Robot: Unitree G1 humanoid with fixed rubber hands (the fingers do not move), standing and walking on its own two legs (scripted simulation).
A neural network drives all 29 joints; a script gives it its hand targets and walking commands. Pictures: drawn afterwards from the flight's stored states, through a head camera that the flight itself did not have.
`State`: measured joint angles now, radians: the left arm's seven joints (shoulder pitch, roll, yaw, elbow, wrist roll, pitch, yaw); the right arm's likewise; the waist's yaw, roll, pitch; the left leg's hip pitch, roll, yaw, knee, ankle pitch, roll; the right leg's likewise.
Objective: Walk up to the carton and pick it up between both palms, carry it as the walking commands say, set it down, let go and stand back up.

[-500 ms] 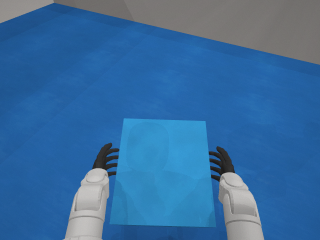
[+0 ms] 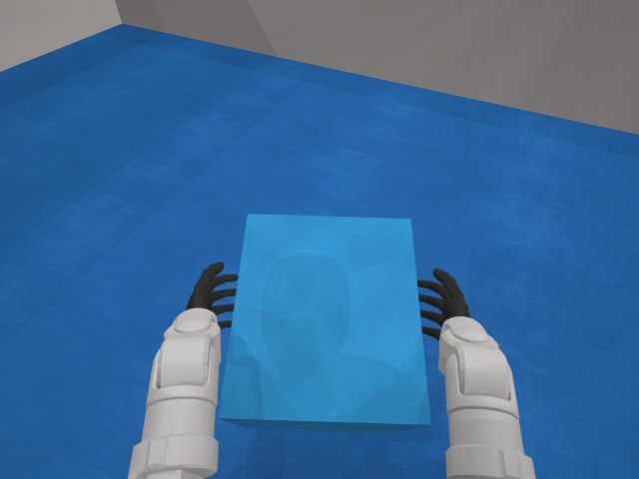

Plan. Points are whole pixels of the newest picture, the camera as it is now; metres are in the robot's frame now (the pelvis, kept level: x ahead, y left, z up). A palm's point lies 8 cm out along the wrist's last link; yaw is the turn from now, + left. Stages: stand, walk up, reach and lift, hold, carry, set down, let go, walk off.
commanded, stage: hold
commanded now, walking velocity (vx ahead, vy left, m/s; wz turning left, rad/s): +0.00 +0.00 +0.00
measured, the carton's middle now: (325, 327) +0.33 +0.00 -0.04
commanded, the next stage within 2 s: set down in 0.30 s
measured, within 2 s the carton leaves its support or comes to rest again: neither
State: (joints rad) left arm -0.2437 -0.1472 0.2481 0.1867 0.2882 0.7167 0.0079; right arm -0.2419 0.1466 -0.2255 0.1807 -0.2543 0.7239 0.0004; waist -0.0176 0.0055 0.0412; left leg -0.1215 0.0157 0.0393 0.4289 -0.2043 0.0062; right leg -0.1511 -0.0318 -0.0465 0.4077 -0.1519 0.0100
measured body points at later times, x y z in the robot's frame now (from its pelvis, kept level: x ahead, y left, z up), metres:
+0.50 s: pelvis +0.01 +0.00 +0.00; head -0.03 +0.00 +0.45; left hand +0.32 +0.16 +0.03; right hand +0.32 -0.16 +0.03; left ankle +0.03 +0.12 -0.74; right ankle +0.05 -0.12 -0.74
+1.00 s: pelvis +0.02 +0.00 -0.01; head +0.08 +0.01 +0.43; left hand +0.34 +0.17 -0.05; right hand +0.34 -0.16 -0.05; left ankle +0.03 +0.12 -0.74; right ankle +0.05 -0.12 -0.74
